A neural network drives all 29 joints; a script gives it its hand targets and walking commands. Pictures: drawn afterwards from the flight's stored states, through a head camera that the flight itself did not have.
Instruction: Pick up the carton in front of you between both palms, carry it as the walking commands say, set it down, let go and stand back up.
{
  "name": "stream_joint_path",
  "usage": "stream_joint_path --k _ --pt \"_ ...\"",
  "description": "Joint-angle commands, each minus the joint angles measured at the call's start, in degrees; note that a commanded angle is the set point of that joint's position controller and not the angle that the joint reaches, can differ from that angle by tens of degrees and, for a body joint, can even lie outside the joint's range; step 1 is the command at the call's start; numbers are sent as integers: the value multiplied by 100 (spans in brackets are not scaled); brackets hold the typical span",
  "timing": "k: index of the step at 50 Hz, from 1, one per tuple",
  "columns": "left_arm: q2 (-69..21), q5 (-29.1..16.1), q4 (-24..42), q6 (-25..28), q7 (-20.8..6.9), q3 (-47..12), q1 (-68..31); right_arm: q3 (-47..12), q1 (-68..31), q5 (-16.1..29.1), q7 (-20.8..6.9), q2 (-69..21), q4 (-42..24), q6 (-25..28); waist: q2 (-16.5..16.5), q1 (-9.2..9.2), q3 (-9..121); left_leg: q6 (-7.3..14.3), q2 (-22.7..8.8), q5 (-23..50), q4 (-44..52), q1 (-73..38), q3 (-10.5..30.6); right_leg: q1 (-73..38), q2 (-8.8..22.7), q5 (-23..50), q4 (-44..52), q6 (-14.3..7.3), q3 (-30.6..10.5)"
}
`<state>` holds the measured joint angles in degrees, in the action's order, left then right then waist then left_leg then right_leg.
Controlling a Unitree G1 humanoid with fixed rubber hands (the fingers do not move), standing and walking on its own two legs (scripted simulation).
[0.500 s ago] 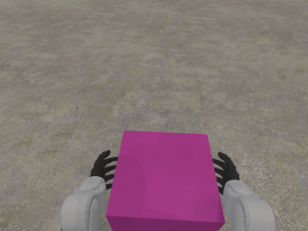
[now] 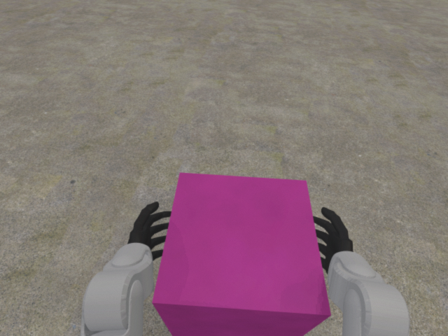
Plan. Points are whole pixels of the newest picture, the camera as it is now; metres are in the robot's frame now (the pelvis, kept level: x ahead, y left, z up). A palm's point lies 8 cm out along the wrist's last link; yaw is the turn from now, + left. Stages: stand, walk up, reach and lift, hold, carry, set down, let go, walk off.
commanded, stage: carry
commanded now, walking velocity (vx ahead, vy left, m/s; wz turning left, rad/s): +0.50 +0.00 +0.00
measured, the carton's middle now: (236, 265) +0.26 +0.00 +0.02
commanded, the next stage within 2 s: none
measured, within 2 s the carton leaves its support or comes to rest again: neither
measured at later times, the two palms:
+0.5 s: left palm (189, 133) +0.56 +0.11 +0.07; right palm (309, 134) +0.58 -0.19 +0.06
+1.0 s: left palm (183, 63) +0.92 +0.17 +0.08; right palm (274, 66) +0.91 -0.13 +0.09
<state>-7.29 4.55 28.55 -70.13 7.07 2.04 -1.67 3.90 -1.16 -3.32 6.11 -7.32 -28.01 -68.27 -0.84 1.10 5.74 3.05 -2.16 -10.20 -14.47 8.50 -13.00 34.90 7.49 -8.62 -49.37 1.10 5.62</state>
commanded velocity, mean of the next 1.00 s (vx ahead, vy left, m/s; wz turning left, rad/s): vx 0.44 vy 0.00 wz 0.00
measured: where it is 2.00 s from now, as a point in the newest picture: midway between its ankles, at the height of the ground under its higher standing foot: (218, 225)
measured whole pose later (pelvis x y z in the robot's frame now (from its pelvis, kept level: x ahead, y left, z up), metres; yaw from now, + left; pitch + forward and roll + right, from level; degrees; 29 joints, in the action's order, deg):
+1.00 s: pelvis +0.67 +0.02 +0.00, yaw +0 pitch +4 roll -2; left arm -7.3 4.6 28.9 -69.6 6.6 2.1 -2.2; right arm 4.0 -1.4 -3.3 6.4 -7.3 -28.9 -68.1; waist -0.5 1.1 2.9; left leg 4.1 -1.9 -9.8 -16.6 11.0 -13.5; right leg 32.0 5.8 -13.4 -52.6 0.3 5.7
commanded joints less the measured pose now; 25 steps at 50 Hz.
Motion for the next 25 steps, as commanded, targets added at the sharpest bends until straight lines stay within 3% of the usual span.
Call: stream_joint_path --k 1,8,10,11,12,13,14,15,16,17,19,21,25 --pt "-4941 -1890 563 123 -945 -3929 -2401 -3908 -2261 1953 -1089 -4759 -502 -60 788 -20 711 426 -1287 554 804 -1065 868 361 -29 486 869 67 192" --pt "-4469 -1920 431 -94 -940 -3736 -2407 -3715 -2177 1735 -959 -4376 -271 -260 961 -27 112 188 -1263 1807 363 -1303 393 -404 -260 789 2102 -218 579" --pt "-4456 -1931 305 -106 -958 -3644 -2301 -3732 -2235 1728 -937 -4380 -292 -287 896 -134 461 -5 -1089 2830 -741 -1134 18 -1671 -641 381 2356 -246 969" --pt "-4460 -1923 211 -101 -970 -3582 -2227 -3744 -2210 1717 -928 -4371 -291 -300 579 -213 841 -150 -848 2836 -1885 -620 -137 -2849 -742 39 2403 -238 966" --pt "-4436 -1884 156 -97 -987 -3521 -2153 -3761 -2239 1737 -927 -4362 -308 -316 -210 -299 1300 -337 -580 1604 -3366 445 -68 -3939 316 -1026 2831 -411 -588" --pt "-4547 -1901 51 -41 -1017 -3536 -2239 -3856 -2272 1776 -930 -4509 -402 -325 -1893 -255 1720 -606 162 -750 -5018 2265 296 -5184 1724 -1467 3562 -1179 -3200" --pt "-4799 -1963 17 14 -1061 -3587 -2098 -3940 -2405 1826 -969 -4665 -416 -279 -1707 -237 1601 -446 133 -1638 -5826 2719 1034 -4936 1757 -280 3950 -1289 -3500" --pt "-5051 -2002 110 97 -1111 -3645 -2183 -4027 -2453 1864 -1007 -4961 -372 -203 -1214 -238 1644 -258 -201 -1482 -6124 2820 1275 -4759 1617 620 3599 -1198 -2658" --pt "-5321 -2019 141 191 -1156 -3711 -2245 -4096 -2450 1894 -1049 -5247 -332 -110 -550 -223 1647 -179 -420 -1168 -5956 2809 1373 -4493 1461 1122 3452 -1071 -2064" --pt "-5518 -2034 177 287 -1187 -3793 -2352 -4145 -2435 1900 -1081 -5469 -275 -14 -240 -198 1555 -166 -592 -846 -5564 2696 1393 -4142 1325 1296 3502 -917 -1604" --pt "-5663 -2058 238 439 -1234 -3880 -2348 -4243 -2301 1838 -1097 -5677 -185 166 -468 -190 1569 -232 -564 -462 -5080 2493 1179 -3865 1123 982 3717 -746 -1056" --pt "-5599 -2058 292 530 -1289 -3924 -2192 -4261 -2044 1717 -1063 -5717 -132 312 -589 -187 1455 -316 -517 -265 -4563 2612 994 -3823 1002 689 3894 -766 -729" --pt "-5238 -2055 437 580 -1321 -3991 -1980 -4254 -1814 1577 -984 -5450 -285 390 -651 -163 946 -445 -504 281 -3376 3036 663 -3955 845 848 4124 -871 -327"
